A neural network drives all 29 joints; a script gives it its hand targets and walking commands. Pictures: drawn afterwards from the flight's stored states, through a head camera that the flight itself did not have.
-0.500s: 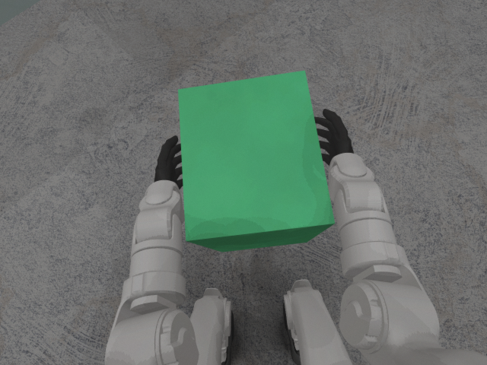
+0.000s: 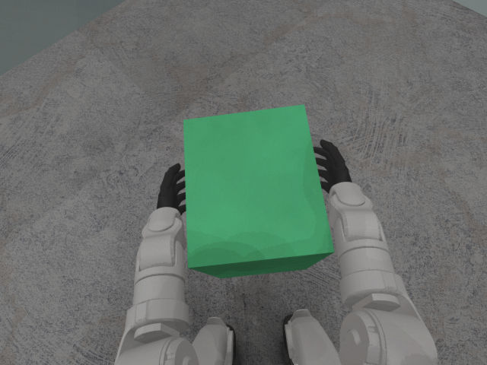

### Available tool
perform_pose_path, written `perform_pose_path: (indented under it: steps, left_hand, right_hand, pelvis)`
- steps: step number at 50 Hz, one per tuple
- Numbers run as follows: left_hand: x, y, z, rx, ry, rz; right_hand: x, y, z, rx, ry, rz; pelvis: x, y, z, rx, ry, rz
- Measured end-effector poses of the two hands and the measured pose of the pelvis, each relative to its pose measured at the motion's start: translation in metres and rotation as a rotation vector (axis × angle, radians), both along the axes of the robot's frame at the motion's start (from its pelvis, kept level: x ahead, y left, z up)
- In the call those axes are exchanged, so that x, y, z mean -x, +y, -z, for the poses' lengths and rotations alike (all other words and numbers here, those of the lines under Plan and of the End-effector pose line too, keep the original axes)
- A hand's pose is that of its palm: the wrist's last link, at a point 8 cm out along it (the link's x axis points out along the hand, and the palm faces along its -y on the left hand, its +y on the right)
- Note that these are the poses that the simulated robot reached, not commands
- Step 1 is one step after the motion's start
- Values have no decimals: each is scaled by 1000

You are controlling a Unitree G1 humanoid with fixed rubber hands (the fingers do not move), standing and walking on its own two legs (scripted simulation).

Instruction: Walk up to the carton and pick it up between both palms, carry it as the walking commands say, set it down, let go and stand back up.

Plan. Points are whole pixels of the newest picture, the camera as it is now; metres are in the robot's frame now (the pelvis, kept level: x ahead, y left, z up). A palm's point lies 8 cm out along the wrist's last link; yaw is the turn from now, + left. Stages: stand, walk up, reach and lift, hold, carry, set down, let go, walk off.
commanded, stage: reach and lift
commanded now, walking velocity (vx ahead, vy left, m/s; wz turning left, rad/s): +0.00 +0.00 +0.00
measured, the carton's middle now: (254, 207) +0.40 +0.00 -0.10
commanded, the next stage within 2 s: none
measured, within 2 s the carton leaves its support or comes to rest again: neither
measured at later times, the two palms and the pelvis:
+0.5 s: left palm (154, 212) +0.35 +0.14 +0.03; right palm (350, 184) +0.38 -0.14 +0.03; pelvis +0.01 +0.00 +0.05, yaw +0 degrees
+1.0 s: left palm (135, 209) +0.33 +0.14 +0.10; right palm (371, 180) +0.35 -0.14 +0.10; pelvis +0.03 +0.00 +0.07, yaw +1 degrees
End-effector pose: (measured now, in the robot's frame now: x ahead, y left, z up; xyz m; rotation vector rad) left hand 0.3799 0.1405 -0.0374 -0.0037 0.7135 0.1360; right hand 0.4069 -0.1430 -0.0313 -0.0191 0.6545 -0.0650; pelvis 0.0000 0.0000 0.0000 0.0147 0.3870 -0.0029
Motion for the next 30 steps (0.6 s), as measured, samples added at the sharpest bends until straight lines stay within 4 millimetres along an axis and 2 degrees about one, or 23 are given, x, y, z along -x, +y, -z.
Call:
perform_pose_path:
  steps: [16,30]
  left_hand:
    - [19,3,-43,-4,-6,2]
    - [32,3,-82,0,-19,1]
  right_hand:
    - [19,2,-40,0,-4,-9]
    - [33,2,-79,0,-15,-9]
  pelvis:
    - [-9,0,-33,3,-121,4]
    - [-17,-1,-51,7,-250,0]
